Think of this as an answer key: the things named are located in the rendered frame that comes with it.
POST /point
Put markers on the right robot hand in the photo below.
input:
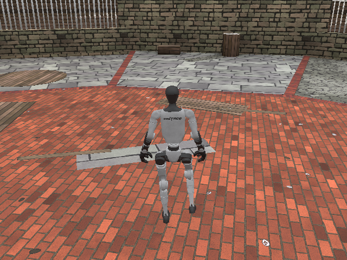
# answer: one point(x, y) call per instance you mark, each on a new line
point(203, 154)

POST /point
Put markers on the robot right forearm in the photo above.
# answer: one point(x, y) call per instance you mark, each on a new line
point(199, 143)

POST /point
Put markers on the right robot thigh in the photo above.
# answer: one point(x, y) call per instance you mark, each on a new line
point(186, 158)

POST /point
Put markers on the robot right upper arm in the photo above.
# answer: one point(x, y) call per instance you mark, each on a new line
point(192, 123)

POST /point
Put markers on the left robot hand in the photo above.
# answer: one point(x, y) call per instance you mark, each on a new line
point(142, 155)

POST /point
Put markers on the robot left upper arm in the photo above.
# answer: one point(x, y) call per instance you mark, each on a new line
point(153, 123)

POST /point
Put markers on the left robot foot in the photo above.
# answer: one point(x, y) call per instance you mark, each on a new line
point(166, 218)

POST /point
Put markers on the robot left forearm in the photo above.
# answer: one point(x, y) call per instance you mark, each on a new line
point(146, 144)

